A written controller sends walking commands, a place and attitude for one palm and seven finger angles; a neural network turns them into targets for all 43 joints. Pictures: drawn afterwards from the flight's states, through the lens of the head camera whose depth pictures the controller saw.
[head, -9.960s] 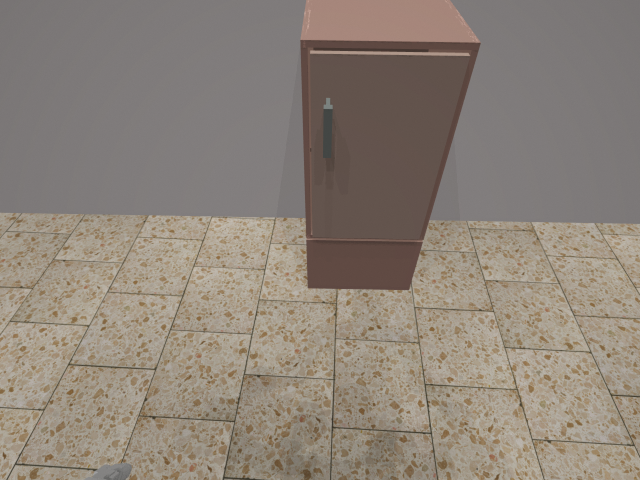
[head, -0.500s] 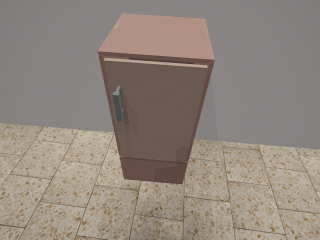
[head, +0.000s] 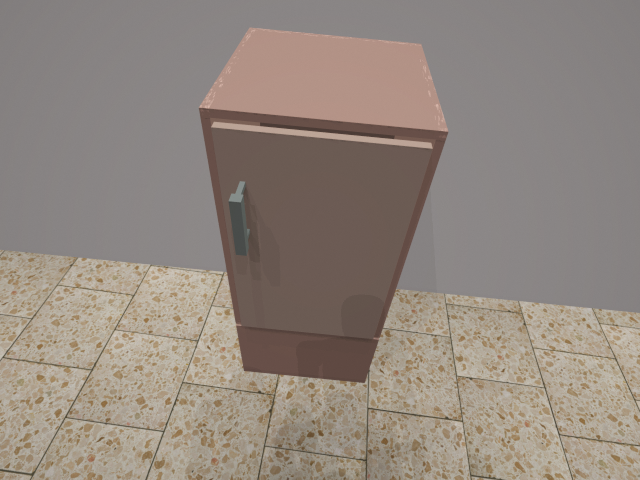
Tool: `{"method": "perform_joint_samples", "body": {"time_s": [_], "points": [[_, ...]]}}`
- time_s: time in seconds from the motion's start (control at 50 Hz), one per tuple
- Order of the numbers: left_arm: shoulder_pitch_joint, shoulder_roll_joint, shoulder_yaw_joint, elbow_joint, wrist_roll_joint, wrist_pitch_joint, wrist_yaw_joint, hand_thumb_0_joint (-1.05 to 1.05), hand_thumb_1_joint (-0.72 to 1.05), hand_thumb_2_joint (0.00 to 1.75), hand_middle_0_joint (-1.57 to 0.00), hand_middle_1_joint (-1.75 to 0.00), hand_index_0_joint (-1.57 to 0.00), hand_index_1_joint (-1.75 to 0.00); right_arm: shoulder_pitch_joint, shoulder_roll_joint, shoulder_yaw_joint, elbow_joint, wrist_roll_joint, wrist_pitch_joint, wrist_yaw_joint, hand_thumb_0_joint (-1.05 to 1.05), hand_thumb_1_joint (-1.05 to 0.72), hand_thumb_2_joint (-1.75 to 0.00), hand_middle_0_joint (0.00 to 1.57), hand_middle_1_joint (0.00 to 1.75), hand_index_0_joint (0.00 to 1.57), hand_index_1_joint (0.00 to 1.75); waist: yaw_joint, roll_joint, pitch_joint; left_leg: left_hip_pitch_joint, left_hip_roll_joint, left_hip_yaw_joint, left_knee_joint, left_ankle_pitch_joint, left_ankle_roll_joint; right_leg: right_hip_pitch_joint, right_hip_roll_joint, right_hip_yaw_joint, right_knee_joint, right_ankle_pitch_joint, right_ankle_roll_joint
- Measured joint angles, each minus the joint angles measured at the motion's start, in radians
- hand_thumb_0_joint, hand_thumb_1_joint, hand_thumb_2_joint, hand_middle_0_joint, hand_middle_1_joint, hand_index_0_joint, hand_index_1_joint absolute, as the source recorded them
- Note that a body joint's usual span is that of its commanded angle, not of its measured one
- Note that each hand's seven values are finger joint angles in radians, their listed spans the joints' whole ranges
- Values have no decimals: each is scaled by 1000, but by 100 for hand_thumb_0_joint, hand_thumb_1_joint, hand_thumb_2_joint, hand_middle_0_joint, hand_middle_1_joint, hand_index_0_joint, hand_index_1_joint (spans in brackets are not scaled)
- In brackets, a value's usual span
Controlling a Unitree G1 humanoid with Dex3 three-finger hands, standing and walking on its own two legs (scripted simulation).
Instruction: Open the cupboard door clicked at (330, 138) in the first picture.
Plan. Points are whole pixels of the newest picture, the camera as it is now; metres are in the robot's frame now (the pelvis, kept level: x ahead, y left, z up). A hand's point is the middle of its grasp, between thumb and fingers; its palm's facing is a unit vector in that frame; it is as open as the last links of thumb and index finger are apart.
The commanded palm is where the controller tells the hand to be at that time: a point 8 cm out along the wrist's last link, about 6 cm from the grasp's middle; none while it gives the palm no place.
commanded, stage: come to a stop and stand still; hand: left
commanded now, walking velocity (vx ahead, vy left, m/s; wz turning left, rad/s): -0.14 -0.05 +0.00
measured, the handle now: (241, 218) +0.56 +0.18 -0.02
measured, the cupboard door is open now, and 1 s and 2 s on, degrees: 0 0 0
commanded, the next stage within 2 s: look again from close up in 1.32 s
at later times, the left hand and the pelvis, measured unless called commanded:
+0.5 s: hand out of the picture +0.12 +0.16 -0.16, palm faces +0.02 -0.97 -0.24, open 7.4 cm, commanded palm none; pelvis +0.04 -0.01 +0.00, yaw +0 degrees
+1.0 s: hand out of the picture +0.01 +0.19 -0.16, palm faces +0.03 -0.98 -0.18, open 7.4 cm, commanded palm none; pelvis +0.03 +0.02 +0.01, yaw -1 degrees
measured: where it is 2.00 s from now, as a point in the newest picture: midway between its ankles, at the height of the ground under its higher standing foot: outside the picture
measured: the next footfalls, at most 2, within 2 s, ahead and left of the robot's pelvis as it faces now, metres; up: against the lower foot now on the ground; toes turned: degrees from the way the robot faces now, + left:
right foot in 0.38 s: +0.07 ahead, -0.11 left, +0.00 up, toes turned -1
left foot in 0.68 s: +0.05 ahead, +0.12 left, +0.00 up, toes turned +3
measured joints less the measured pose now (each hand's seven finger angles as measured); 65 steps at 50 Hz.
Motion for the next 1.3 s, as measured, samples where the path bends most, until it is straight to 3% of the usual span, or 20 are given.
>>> {"method": "perform_joint_samples", "body": {"time_s": [0.06, 0.1, 0.2, 0.3, 0.38, 0.46, 0.54, 0.6, 0.66, 0.68, 0.74, 0.86, 1.02, 1.3], "points": [[-42, -4, -7, 2, 7, 6, -3, 0, 90, 90, -20, -30, -20, -30, 9, 6, 8, -1, 4, -20, -15, 0, -91, -90, 20, 30, 20, 30, -11, 0, 7, 55, -13, 30, -77, 7, 16, -111, -4, -2, 222, 13, -10], [-85, 1, -11, -11, 4, -3, -1, 0, 90, 90, -20, -30, -20, -30, 16, 20, 21, 8, 7, -29, -24, 0, -91, -90, 20, 30, 20, 30, -19, 0, 18, 93, -25, 33, -148, 35, 18, -157, -11, -11, 254, 61, 1], [-186, 37, -10, -41, -1, 5, 27, 3, 94, 90, -20, -30, -20, -30, 13, 63, 43, 42, 14, -24, -36, 0, -91, -90, 20, 30, 20, 30, -25, 0, 53, 150, -36, 19, -233, 66, 14, -156, -11, -23, 98, 125, 25], [-244, 61, 0, -73, -6, 19, 24, 2, 94, 90, -20, -30, -20, -30, -18, 76, 26, 41, 11, 0, -40, 0, -91, -90, 20, 30, 21, 30, -33, 21, 85, 153, -27, 16, -202, 34, 4, -114, 1, -33, 2, 112, 18], [-272, 63, 6, -106, -5, 11, 22, 1, 93, 90, -20, -30, -20, -30, -46, 58, 6, 27, 10, 15, -35, 0, -91, -90, 20, 30, 21, 30, -32, 36, 102, 126, -19, 22, -125, -11, -11, -53, 5, -38, -112, 232, 9], [-304, 43, -2, -120, -2, -8, 26, 1, 91, 90, -20, -30, -20, -30, -93, 17, -17, 3, 18, 39, -29, 0, -91, -90, 20, 30, 21, 30, -40, 67, 120, 25, 2, -24, 91, -136, -65, -57, 16, -63, -91, 158, -9], [-324, 25, 1, -139, -1, -5, 33, 0, 92, 90, -20, -30, -20, -30, -142, -19, -29, -14, 14, 64, -23, 0, -91, -90, 20, 30, 20, 30, -22, 57, 124, -60, 13, -77, 295, -202, -98, -56, 7, -75, -105, 174, -11], [-324, 37, 5, -149, 5, 2, 27, 0, 93, 90, -20, -30, -20, -30, -167, -37, -32, -36, 12, 61, -13, 0, -92, -90, 20, 30, 20, 30, -8, 35, 114, -50, 32, -83, 233, -172, -110, -65, -3, -71, -113, 191, -4], [-307, 51, 5, -147, 3, 11, 16, 0, 92, 90, -20, -30, -20, -30, -173, -49, -28, -59, 10, 44, -7, 0, -92, -90, 20, 30, 20, 30, -2, 18, 94, 25, 44, -75, 30, -61, -111, -89, -11, -62, -89, 191, 14], [-300, 55, 6, -143, -1, 16, 12, 0, 92, 90, -20, -30, -20, -30, -170, -52, -26, -63, 8, 36, -7, 0, -92, -90, 20, 30, 20, 30, -4, 16, 86, 43, 44, -75, -23, -14, -95, -99, -13, -61, -72, 185, 21], [-277, 71, 7, -115, -5, 31, 3, 0, 92, 90, -20, -30, -20, -30, -149, -41, -12, -55, -1, 28, -4, 0, -92, -90, 20, 30, 20, 30, 2, -8, 62, 60, 28, -64, -40, -7, -64, -85, -14, -33, -79, 131, 29], [-206, 88, -5, -67, 0, 18, -10, 0, 91, 90, -20, -30, -20, -30, -103, -17, 9, -22, -4, 23, -14, 0, -93, -90, 20, 30, 20, 30, 12, -22, 18, 116, 4, -54, -156, 34, -56, -8, -4, -19, -138, 148, 23], [-149, 46, -29, -1, -10, -2, -3, 0, 91, 90, -20, -30, -20, -30, -97, -20, 15, 20, 10, 13, -24, 1, -93, -90, 20, 30, 20, 30, -2, 25, 53, 146, 23, -45, -185, 38, -70, 49, 22, -23, -216, 177, 15], [-158, -7, -48, 23, -12, -21, 13, 1, 91, 90, -20, -30, -20, -30, -78, 17, 33, 83, 14, 12, -25, 1, -92, -90, 20, 30, 20, 30, -3, 33, 50, 177, 42, -59, -225, 49, -95, 80, 44, -38, -249, 178, -9]]}}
